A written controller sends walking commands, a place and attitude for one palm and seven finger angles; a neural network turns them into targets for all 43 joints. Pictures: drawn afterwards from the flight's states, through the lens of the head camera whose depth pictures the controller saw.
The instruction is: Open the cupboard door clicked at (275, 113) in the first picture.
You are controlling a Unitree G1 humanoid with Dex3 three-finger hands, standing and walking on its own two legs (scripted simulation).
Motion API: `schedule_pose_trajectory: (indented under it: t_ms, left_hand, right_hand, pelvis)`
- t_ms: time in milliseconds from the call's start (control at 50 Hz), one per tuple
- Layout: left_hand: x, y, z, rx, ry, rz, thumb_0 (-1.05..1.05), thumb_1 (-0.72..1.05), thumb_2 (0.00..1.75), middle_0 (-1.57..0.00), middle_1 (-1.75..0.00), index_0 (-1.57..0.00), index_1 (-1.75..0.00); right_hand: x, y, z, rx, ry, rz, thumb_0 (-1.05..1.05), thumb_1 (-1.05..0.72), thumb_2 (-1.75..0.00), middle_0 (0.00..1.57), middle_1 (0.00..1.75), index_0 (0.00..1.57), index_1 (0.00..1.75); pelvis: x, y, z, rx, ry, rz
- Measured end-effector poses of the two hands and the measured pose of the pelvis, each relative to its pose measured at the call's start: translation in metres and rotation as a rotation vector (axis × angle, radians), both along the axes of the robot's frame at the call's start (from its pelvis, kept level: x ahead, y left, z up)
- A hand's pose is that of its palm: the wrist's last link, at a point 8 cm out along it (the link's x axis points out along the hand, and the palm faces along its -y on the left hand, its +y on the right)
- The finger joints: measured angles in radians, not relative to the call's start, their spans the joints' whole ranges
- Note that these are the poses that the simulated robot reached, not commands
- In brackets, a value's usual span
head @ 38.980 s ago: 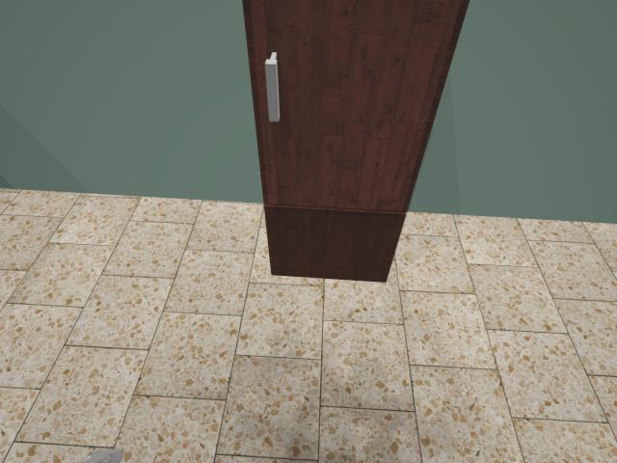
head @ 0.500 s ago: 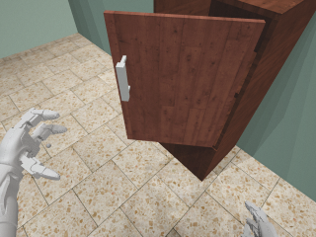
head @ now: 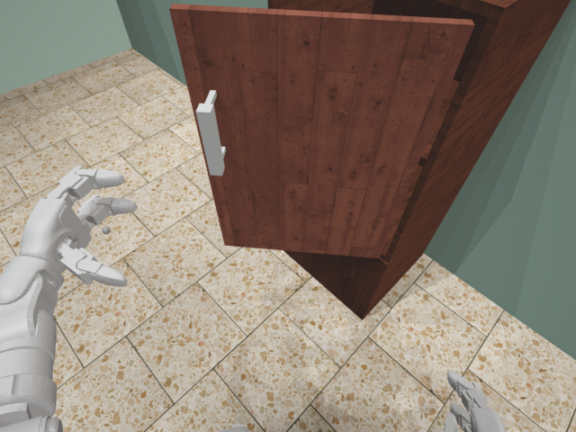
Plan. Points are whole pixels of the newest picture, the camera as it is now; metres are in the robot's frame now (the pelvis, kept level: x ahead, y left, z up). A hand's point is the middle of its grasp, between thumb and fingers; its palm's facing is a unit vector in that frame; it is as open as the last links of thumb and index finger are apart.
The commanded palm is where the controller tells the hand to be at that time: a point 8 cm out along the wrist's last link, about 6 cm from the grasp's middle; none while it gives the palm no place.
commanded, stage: move the hooked fingers beside the handle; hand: left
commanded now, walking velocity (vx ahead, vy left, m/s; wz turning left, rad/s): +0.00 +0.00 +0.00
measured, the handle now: (214, 134) +0.57 +0.16 +0.08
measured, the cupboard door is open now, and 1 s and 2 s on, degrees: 40 40 40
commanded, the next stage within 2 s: none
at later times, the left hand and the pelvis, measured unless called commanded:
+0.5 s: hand (138, 190) +0.42 +0.24 +0.10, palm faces -0.07 -1.00 -0.01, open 14.0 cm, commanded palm +0.40 +0.29 +0.10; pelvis +0.01 +0.01 +0.00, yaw -1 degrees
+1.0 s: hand (165, 158) +0.49 +0.22 +0.09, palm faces -0.06 -1.00 -0.01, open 14.0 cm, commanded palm +0.48 +0.27 +0.09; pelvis +0.01 +0.01 -0.01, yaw -2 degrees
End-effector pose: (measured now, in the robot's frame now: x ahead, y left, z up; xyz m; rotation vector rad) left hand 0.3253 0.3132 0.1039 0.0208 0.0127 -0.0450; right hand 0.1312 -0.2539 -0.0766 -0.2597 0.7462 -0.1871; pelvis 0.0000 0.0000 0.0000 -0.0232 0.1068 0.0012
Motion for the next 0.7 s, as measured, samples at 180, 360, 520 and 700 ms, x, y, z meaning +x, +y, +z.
schedule_pose_trajectory:
  t_ms: [180,360,520,700]
  left_hand:
    - [0.032,-0.005,-0.002,-0.006,0.005,-0.004,-0.01,-0.5,0.3,-0.3,-1.2,-0.3,-1.2]
    - [0.054,-0.005,-0.007,-0.014,0.006,-0.003,-0.01,-0.5,0.3,-0.3,-1.2,-0.3,-1.2]
    - [0.082,-0.018,-0.006,-0.014,-0.001,-0.028,-0.01,-0.5,0.3,-0.3,-1.2,-0.3,-1.2]
    - [0.103,-0.028,-0.008,-0.016,0.008,-0.014,-0.01,-0.5,0.3,-0.3,-1.2,-0.3,-1.2]
  right_hand:
    - [-0.029,-0.008,-0.008,-0.001,0.105,-0.062,0.02,-0.9,-0.9,0.2,0.3,0.2,0.3]
    - [-0.044,-0.008,-0.013,-0.012,0.194,-0.094,0.01,-0.9,-0.9,0.2,0.3,0.2,0.3]
    - [-0.047,-0.003,-0.017,-0.009,0.234,-0.103,0.01,-0.9,-0.9,0.2,0.3,0.2,0.3]
    - [-0.055,0.003,-0.021,0.012,0.273,-0.121,0.01,-0.9,-0.9,0.2,0.3,0.2,0.3]
  pelvis:
    - [0.007,0.002,0.0,0.003,0.028,-0.02]
    - [0.012,0.006,-0.001,-0.002,0.051,-0.02]
    - [0.014,0.011,-0.003,-0.005,0.073,-0.019]
    - [0.015,0.014,-0.004,-0.004,0.09,-0.029]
